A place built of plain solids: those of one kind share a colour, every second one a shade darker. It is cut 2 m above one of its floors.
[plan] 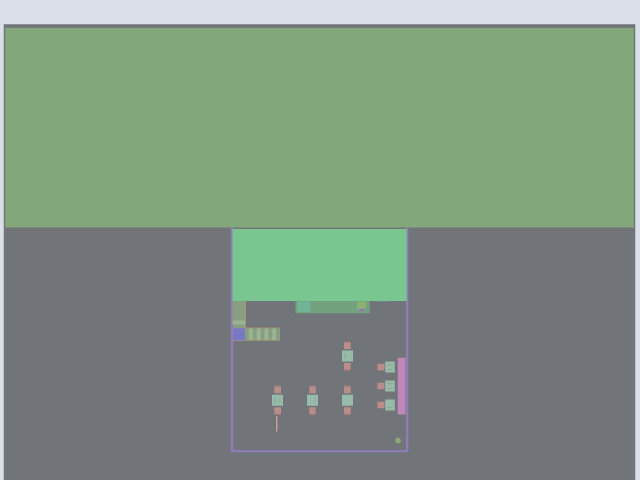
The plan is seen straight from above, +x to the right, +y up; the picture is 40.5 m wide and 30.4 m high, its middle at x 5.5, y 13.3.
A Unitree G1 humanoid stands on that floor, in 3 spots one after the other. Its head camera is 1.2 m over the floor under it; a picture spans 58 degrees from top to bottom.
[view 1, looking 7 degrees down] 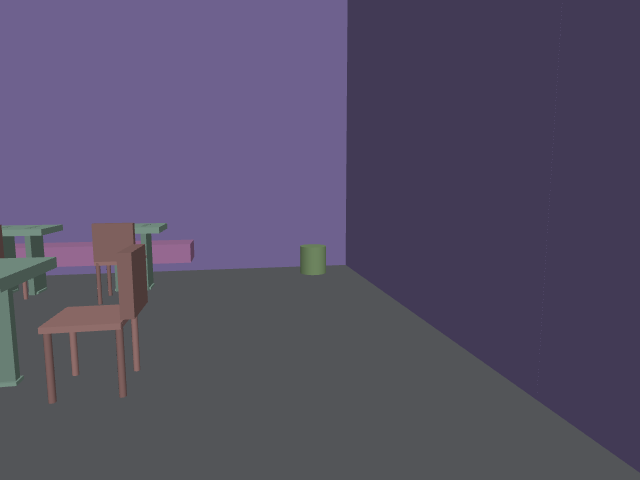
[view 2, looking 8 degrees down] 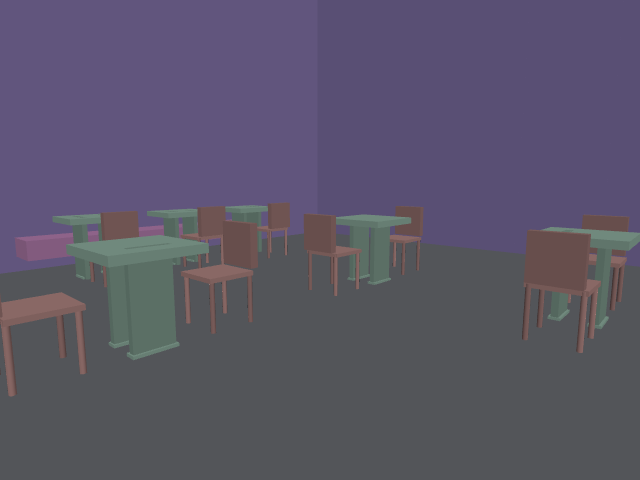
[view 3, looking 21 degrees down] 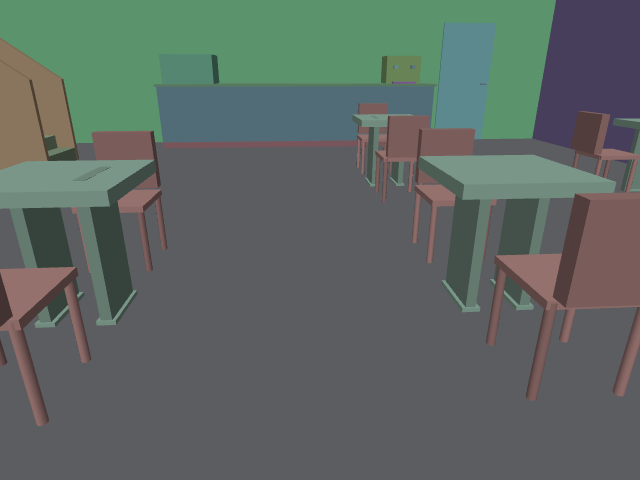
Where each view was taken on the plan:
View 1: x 4.53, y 1.65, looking -11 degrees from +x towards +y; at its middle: wall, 6.58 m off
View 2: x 4.26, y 7.33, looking -48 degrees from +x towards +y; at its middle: side_chair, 4.42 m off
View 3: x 6.13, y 1.00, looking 86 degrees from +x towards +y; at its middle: ground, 3.35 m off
